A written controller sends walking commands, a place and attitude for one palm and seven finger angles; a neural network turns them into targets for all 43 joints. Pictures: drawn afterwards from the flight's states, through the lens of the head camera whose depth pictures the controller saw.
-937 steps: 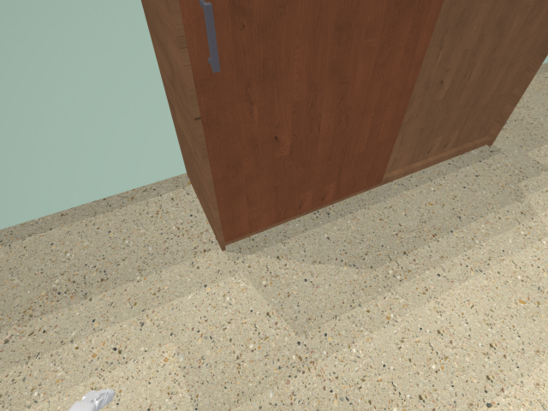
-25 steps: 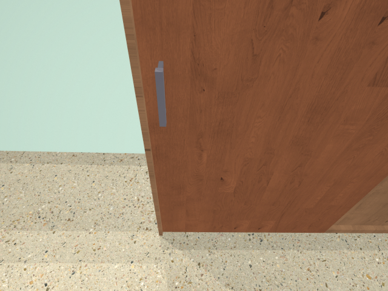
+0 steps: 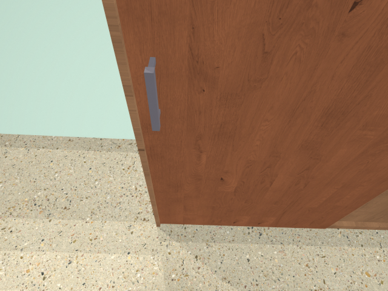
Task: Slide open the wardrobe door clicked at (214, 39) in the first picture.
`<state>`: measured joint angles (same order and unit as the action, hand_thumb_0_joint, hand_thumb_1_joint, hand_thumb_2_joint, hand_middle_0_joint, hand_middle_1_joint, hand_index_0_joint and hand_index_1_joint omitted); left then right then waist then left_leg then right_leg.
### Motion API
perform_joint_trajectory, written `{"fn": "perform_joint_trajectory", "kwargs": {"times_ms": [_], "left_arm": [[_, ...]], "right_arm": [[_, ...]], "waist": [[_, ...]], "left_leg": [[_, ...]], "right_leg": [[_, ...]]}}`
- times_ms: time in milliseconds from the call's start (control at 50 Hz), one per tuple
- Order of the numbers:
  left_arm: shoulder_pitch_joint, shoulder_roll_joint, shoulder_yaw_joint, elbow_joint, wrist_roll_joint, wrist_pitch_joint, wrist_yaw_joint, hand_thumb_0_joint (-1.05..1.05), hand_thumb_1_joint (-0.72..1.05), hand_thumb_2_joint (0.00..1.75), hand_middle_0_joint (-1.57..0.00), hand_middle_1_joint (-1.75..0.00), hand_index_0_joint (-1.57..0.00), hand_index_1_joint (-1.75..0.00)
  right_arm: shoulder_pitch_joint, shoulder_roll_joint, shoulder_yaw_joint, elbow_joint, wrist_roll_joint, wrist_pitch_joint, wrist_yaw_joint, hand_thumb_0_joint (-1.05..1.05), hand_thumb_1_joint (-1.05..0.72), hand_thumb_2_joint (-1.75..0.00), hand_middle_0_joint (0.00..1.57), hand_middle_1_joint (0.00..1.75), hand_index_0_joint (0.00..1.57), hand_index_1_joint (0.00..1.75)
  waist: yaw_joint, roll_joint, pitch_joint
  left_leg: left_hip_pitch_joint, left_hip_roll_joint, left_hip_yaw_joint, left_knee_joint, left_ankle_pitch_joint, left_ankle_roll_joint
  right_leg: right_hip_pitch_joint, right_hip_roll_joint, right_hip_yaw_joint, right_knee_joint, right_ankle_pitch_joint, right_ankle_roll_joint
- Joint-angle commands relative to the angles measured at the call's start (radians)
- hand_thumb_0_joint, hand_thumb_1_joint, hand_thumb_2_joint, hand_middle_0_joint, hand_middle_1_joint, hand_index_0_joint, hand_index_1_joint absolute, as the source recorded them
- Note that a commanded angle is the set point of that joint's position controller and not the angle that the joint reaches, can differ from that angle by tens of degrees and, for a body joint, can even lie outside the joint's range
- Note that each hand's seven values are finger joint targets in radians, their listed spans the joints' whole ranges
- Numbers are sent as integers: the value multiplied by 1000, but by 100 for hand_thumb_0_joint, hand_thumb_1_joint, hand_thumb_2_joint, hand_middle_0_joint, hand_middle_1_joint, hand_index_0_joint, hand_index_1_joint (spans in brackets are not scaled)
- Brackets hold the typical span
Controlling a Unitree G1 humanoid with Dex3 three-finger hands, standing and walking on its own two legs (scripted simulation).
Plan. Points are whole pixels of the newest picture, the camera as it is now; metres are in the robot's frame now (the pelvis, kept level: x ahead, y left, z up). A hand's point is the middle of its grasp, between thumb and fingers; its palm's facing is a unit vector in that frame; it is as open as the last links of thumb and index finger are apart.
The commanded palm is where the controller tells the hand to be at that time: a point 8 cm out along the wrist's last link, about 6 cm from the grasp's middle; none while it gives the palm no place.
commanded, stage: come to a stop and stand still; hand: left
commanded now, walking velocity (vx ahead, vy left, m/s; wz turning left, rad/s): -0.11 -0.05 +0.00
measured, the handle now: (154, 96) +0.45 +0.13 +0.14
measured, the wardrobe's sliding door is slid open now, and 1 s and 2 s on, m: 0.00 0.00 0.00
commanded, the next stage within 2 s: none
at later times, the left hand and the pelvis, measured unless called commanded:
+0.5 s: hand out of the picture -0.01 +0.20 -0.17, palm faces +0.00 -0.98 -0.20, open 7.4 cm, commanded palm none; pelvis -0.09 +0.02 -0.01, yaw -2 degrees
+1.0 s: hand out of the picture -0.29 +0.25 -0.19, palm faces +0.15 -0.97 -0.21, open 7.4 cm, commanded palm none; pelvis -0.21 +0.07 -0.01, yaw +3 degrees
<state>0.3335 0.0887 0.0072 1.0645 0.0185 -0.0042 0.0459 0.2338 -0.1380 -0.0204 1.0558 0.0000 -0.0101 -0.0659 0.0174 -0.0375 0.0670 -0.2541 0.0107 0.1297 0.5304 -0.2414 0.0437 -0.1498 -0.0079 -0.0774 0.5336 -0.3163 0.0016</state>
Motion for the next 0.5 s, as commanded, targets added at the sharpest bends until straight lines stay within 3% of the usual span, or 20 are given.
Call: {"fn": "perform_joint_trajectory", "kwargs": {"times_ms": [0, 40, 80, 100, 140, 160, 180, 200, 220, 240, 280, 300, 320, 340, 360, 380, 400, 420, 440, 480], "left_arm": [[84, 113, 35, -58, 4, 3, 10, 0, 90, 90, -20, -30, -20, -30], [66, 99, 33, -67, 6, 8, 5, 0, 90, 90, -20, -30, -20, -30], [75, 97, 37, -71, 8, 10, 0, 0, 90, 90, -20, -30, -20, -30], [79, 108, 38, -71, 10, 8, 0, 0, 90, 90, -20, -30, -20, -30], [88, 154, 42, -63, 13, -1, 4, 0, 90, 90, -20, -30, -20, -30], [109, 203, 33, -92, 8, -13, 40, 0, 90, 90, -20, -30, -20, -30], [39, 234, 36, -143, 9, -32, 32, 0, 90, 90, -20, -30, -20, -30], [46, 220, 37, -149, 10, -44, 29, 0, 90, 90, -20, -30, -20, -30], [42, 230, 42, -165, 12, -51, 31, 0, 90, 90, -20, -30, -20, -30], [14, 236, 45, -188, 11, -59, 30, 0, 90, 90, -20, -30, -20, -30], [-11, 255, 37, -203, 7, -49, 24, 0, 90, 90, -20, -30, -20, -30], [-34, 249, 30, -210, 1, -43, 22, 0, 90, 90, -20, -30, -20, -30], [-55, 243, 26, -215, -2, -34, 20, 0, 90, 90, -20, -30, -20, -30], [-68, 236, 24, -224, -3, -28, 16, 0, 90, 90, -20, -30, -20, -30], [-52, 213, 21, -223, -8, -15, 16, 0, 90, 90, -20, -30, -20, -30], [-31, 204, 21, -221, -6, -7, 16, 0, 90, 90, -20, -30, -20, -30], [-31, 206, 19, -204, -3, 1, 13, 0, 90, 90, -20, -30, -20, -30], [-30, 215, 16, -195, 2, 5, 8, 0, 90, 90, -20, -30, -20, -30], [-23, 224, 16, -198, 5, 2, 3, 0, 90, 90, -20, -30, -20, -30], [-19, 227, 16, -191, 5, 2, -2, 0, 90, 90, -20, -30, -20, -30]], "right_arm": [[127, -128, -38, -27, -9, 1, -2, 0, -90, -90, 20, 30, 20, 30], [105, -130, -40, -35, -12, 1, 1, 0, -90, -90, 20, 30, 20, 30], [81, -131, -36, -43, -14, 1, 3, 0, -90, -90, 20, 30, 20, 30], [70, -124, -33, -49, -14, 2, 5, 0, -90, -90, 20, 30, 20, 30], [69, -77, -24, -50, -11, 2, 13, 0, -90, -90, 20, 30, 20, 30], [-47, -159, -40, -144, 4, -7, 26, 0, -90, -90, 20, 30, 20, 30], [0, -99, -31, -165, -6, 10, 48, 0, -90, -90, 20, 30, 20, 30], [-15, -99, -31, -163, -11, 10, 52, 0, -90, -90, 20, 30, 20, 30], [-10, -96, -30, -173, -10, 7, 56, 0, -90, -90, 20, 30, 20, 30], [-20, -91, -26, -179, -11, 2, 58, 0, -90, -90, 20, 30, 20, 30], [4, -85, -16, -177, -7, 2, 58, 0, -90, -90, 20, 30, 20, 30], [31, -90, -16, -167, -7, 5, 55, 0, -90, -90, 20, 30, 20, 30], [69, -104, -17, -156, -8, 5, 53, 0, -90, -90, 20, 30, 20, 30], [82, -137, -23, -148, -12, -1, 54, 0, -90, -90, 20, 30, 20, 30], [65, -166, -19, -156, -18, -4, 51, 0, -90, -90, 20, 30, 20, 30], [37, -173, -13, -166, -20, -3, 48, 0, -90, -90, 20, 30, 20, 30], [2, -157, -8, -163, -19, 1, 51, 0, -90, -90, 20, 30, 20, 30], [-15, -158, -7, -168, -19, 5, 53, 0, -90, -90, 20, 30, 20, 30], [-10, -165, -9, -173, -22, 3, 54, 0, -90, -90, 20, 30, 20, 30], [17, -171, -9, -167, -25, 8, 55, 0, -90, -90, 20, 30, 20, 30]], "waist": [[-24, 92, -135], [-17, 111, -113], [-2, 100, -98], [2, 56, -91], [4, -40, -124], [14, -76, -93], [-24, -189, -113], [-5, -153, -148], [-15, -127, -181], [-19, -29, -189], [-34, -67, -176], [-49, -95, -153], [-65, -82, -126], [-62, -4, -82], [-37, 90, -37], [-14, 96, 28], [-7, 136, 93], [-3, 131, 156], [-1, 131, 160], [-11, 67, 137]], "left_leg": [[237, 204, -158, -16, 882, 68], [227, 227, -176, -40, 858, 92], [172, 221, -182, -51, 725, 88], [119, 194, -168, -44, 600, 63], [31, 111, -101, 9, 384, 3], [56, 87, -42, 195, 253, -27], [-151, 32, -77, 269, -105, -12], [-194, 23, -95, 313, -174, -8], [-209, 28, -109, 309, -176, -7], [-191, 13, -91, 248, -177, -10], [-89, -16, -71, 149, -110, -11], [-17, -15, -73, 88, -49, -10], [55, 3, -85, 11, 27, -8], [88, 44, -135, -7, 158, 9], [34, 119, -232, -48, 208, 43], [-67, 143, -263, -87, 121, 67], [-146, 128, -286, -150, -80, 62], [-212, 108, -298, -192, -234, 52], [-228, 97, -295, -213, -283, 45], [-204, 77, -272, -202, -323, 32]], "right_leg": [[-97, -73, 39, 45, 328, 7], [-110, -55, 37, 34, 152, 8], [-77, -55, 36, -28, 143, 6], [-35, -66, 46, -68, 261, 2], [67, -157, 121, -73, 622, -26], [-69, -177, 227, -119, 1034, 22], [97, -215, 207, -64, 1088, -11], [146, -235, 217, -33, 1155, -66], [180, -243, 205, -28, 1117, -124], [203, -235, 174, 3, 1136, -141], [119, -191, 145, 22, 990, -143], [48, -170, 132, 15, 836, -130], [-36, -151, 130, 10, 618, -111], [-107, -113, 107, 22, 423, -82], [-141, -63, 96, -3, 181, -51], [-126, -36, 94, -55, 23, -38], [-125, -37, 96, -82, -114, -41], [-143, -34, 114, -106, -181, -48], [-138, -40, 124, -117, -184, -54], [-167, -51, 150, -147, -254, -62]]}}
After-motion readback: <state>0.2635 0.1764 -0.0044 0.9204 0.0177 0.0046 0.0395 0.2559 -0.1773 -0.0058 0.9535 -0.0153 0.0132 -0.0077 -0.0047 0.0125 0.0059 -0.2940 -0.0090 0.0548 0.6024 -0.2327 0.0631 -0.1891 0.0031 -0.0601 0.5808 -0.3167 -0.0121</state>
